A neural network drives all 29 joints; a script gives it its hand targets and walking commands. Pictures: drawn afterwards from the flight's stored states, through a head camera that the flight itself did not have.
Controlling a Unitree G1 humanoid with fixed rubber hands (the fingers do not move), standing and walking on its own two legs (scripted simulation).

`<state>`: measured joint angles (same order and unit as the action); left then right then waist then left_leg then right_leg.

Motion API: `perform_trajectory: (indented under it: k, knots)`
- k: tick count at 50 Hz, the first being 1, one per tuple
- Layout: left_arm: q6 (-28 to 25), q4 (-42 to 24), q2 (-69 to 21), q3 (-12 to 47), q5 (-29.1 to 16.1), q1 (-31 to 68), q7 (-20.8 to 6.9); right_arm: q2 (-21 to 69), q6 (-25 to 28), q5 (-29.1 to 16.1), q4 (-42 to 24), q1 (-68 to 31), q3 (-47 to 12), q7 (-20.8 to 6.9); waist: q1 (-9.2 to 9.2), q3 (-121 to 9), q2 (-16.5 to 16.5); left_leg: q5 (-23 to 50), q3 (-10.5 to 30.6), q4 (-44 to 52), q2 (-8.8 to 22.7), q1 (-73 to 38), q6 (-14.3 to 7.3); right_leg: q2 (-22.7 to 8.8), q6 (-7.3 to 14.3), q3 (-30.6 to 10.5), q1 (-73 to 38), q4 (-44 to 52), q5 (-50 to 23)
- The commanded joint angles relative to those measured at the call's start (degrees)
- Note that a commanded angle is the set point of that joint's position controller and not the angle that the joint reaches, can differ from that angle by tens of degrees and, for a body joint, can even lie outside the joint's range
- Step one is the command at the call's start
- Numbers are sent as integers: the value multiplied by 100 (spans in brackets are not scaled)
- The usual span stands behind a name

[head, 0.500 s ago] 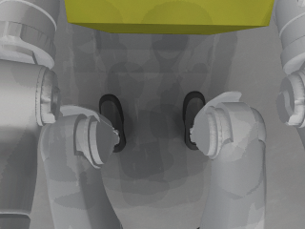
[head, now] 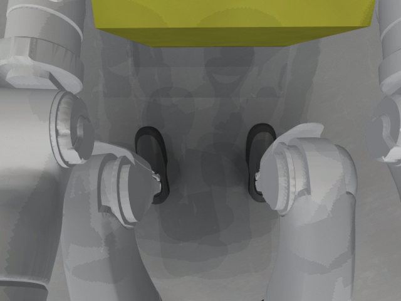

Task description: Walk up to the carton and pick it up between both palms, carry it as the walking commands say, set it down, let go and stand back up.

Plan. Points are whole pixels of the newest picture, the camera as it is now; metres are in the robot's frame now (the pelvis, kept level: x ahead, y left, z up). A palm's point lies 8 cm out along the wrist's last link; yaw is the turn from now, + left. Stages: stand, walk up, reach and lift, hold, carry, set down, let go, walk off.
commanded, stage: reach and lift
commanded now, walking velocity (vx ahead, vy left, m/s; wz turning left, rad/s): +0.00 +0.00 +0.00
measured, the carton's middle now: out of the picture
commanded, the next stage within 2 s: none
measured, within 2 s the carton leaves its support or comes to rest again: leaves its support in 0.14 s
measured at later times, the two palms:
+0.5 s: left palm out of the picture +0.59 +0.13 -0.09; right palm out of the picture +0.56 -0.25 -0.09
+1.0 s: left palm out of the picture +0.58 +0.13 -0.05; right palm out of the picture +0.55 -0.25 -0.05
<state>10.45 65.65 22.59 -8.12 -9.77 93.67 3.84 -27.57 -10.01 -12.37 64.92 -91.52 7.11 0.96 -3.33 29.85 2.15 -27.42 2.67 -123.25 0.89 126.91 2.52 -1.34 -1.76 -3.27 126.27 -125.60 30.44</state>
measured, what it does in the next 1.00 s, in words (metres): rises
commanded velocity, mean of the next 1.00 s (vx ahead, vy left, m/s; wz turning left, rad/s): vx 0.00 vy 0.00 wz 0.00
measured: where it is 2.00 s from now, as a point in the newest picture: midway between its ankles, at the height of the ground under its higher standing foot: (207, 176)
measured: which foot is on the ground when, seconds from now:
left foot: down 0.00-1.00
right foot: down 0.00-1.00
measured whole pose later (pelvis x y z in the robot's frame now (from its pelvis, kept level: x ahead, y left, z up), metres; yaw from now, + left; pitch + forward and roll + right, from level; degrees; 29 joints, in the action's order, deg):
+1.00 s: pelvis +0.00 +0.00 +0.07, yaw -1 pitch +29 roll +1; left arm 22.3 42.7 17.5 -19.3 0.0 84.5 1.4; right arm -23.0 -22.6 -2.3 43.4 -84.6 17.6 -1.2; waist -2.9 29.9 2.0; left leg -28.2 2.7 -111.5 0.3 112.0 3.1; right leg -0.6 -1.9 -3.3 112.0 -113.4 30.2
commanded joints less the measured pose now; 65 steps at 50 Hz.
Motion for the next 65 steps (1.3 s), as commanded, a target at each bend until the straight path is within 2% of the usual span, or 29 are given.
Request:
perform_trajectory:
  k: [1,4,6,7,9,10,11,16,17,20,21,25,27,28,30,31,33,39,42,45,50,53,54,55,56,57,58,64,65]
  knots:
    - [11,-1428,-5001,1234,-364,3138,-1354,5268,13,-505,-2204,-3861,-1270,-1487,2,-8252,-157,889,-796,537,-565,-3731,-394,391,120,797,-3114,1069,-1087]
    - [13,-1771,-5153,1474,-488,3375,-1395,5469,-82,-436,-2031,-3503,-1242,-1513,-202,-8416,-55,945,-845,585,-553,-3782,-358,434,131,862,-3188,1135,-1281]
    - [-34,-2016,-5044,1517,-597,3360,-1370,5549,-109,-439,-2288,-3470,-1258,-1460,-380,-9163,-394,1151,-860,504,-613,-3952,-406,448,62,953,-3609,1047,-1557]
    - [46,-1945,-5300,1778,-695,3313,-1381,5520,-137,-489,-2393,-3453,-1305,-1434,-432,-9434,-107,1239,-861,554,-608,-4291,-340,458,112,973,-3562,1106,-1561]
    - [66,-2087,-5369,1688,-587,3199,-1329,5569,-159,-620,-2526,-3503,-1395,-1461,-200,-9650,30,1388,-919,561,-602,-4381,-350,491,137,918,-3669,1172,-1698]
    - [51,-2408,-5293,1813,-631,3284,-1321,5717,-220,-569,-2479,-3553,-1511,-1447,-243,-9795,-389,1486,-845,656,-640,-4268,-370,477,77,984,-3922,1106,-1877]
    - [83,-2542,-5424,1882,-625,3316,-1306,5627,-201,-635,-2780,-3518,-1500,-1426,-180,-10020,74,1614,-926,670,-632,-4392,-323,517,117,930,-3966,1155,-2058]
    - [207,-2179,-5498,1451,-356,3060,-1397,5942,-350,-429,-2503,-3427,-1477,-1475,-111,-9516,-425,1215,-965,819,-660,-3774,-355,562,86,873,-4032,1362,-1768]
    - [260,-2027,-5503,1447,-241,2918,-1454,5975,-401,-311,-2157,-3148,-1357,-1505,32,-9040,-52,967,-1005,989,-666,-3634,-346,568,134,886,-3672,1392,-1509]
    - [309,-2306,-5502,1424,-250,3144,-1519,6130,-474,-216,-2306,-3034,-1283,-1562,-144,-9420,-214,1014,-915,996,-625,-3816,-351,583,118,861,-3848,1488,-1516]
    - [351,-2263,-5625,1366,-145,2971,-1532,6117,-482,-232,-2450,-3149,-1329,-1586,78,-9498,-217,1093,-957,1083,-670,-3798,-334,601,123,895,-3828,1476,-1556]
    - [532,-2527,-5764,1544,-261,3275,-1527,6036,-628,-187,-2561,-3362,-1288,-1610,-215,-10094,28,924,-902,1234,-727,-4440,-309,611,158,984,-3818,1638,-1231]
    - [610,-2731,-5829,1601,-383,3274,-1556,5911,-722,-121,-2887,-3425,-1317,-1582,-418,-10532,-246,1081,-866,1206,-740,-4477,-303,605,145,987,-4201,1713,-1380]
    - [659,-2375,-5874,1413,-170,3106,-1583,6103,-755,-73,-2502,-3208,-1276,-1616,-268,-10071,-65,757,-955,1293,-736,-4330,-308,571,146,971,-3893,1842,-1083]
    - [692,-2730,-5869,1473,-216,3214,-1628,6054,-773,70,-2870,-3238,-1182,-1657,-436,-10426,-67,1053,-875,1265,-724,-4501,-288,624,159,987,-4002,1813,-1364]
    - [737,-2338,-6004,1309,-50,2862,-1649,6181,-777,-8,-2759,-3210,-1269,-1705,-121,-10191,5,986,-938,1348,-717,-4464,-297,609,171,911,-3915,1843,-1239]
    - [776,-2330,-5866,1002,164,2818,-1641,6331,-877,-34,-2720,-3227,-1281,-1774,81,-10155,-253,850,-960,1468,-719,-4430,-376,634,101,953,-3872,1923,-1046]
    - [852,-3292,-6048,1556,-192,3380,-1713,6298,-960,1,-3036,-3133,-1265,-1736,-363,-11359,-140,1099,-906,1504,-778,-4944,-276,657,150,1028,-4521,1955,-1458]
    - [974,-3270,-6201,1630,-187,3056,-1742,6223,-999,18,-3506,-3370,-1430,-1758,-299,-11731,-91,1321,-962,1527,-799,-5103,-247,666,174,982,-4790,2067,-1651]
    - [1061,-2617,-6014,1319,148,2477,-1806,6407,-1108,96,-2866,-2800,-1307,-1760,-52,-10615,-64,798,-963,1782,-756,-4538,-315,677,129,942,-4417,2227,-1123]
    - [1026,-3480,-6055,1576,17,2901,-1852,6539,-1104,-69,-3782,-3410,-1670,-1745,98,-11933,-337,1441,-935,1850,-822,-4931,-347,721,110,847,-5322,2286,-1938]
    - [1089,-2907,-6127,1425,101,2686,-1913,6651,-1174,56,-3009,-2903,-1446,-1753,136,-10994,-114,867,-995,2088,-816,-4402,-348,684,110,773,-4886,2529,-1382]
    - [1054,-3569,-6150,1648,7,2861,-1954,6832,-1190,131,-3504,-2878,-1501,-1726,-60,-11945,-414,1200,-911,2149,-852,-4912,-361,745,91,887,-5564,2504,-1803]
    - [1058,-3735,-6225,1667,-33,3047,-1922,6901,-1230,113,-3448,-2720,-1490,-1726,-129,-12301,-195,1228,-955,2152,-883,-5101,-315,725,107,830,-5594,2607,-1795]
    - [1106,-3364,-6287,1554,79,2665,-1940,6787,-1260,171,-3294,-2686,-1524,-1740,4,-11847,-260,1179,-995,2212,-887,-4997,-305,746,116,831,-5378,2702,-1616]
    - [1135,-2807,-6304,1564,119,2516,-1996,6635,-1218,281,-2916,-2643,-1347,-1798,-168,-10946,-139,877,-911,2280,-844,-4442,-269,704,149,847,-4933,2676,-1476]
    - [1129,-3525,-6501,1636,83,2434,-2005,6826,-1199,228,-3726,-2761,-1511,-1790,-102,-12278,-171,1319,-936,2318,-920,-5181,-287,767,131,913,-5643,2685,-1917]
    - [1195,-3512,-6376,1713,223,2526,-1973,6713,-1293,219,-3284,-2447,-1438,-1939,-73,-11675,110,1171,-843,2606,-844,-5654,-226,759,157,916,-4934,3000,-1476]
    - [1197,-3351,-6535,1536,179,2451,-2011,6758,-1276,327,-3464,-2630,-1469,-1926,-212,-11782,-242,1087,-765,2639,-902,-5541,-244,759,106,953,-5131,3043,-1391]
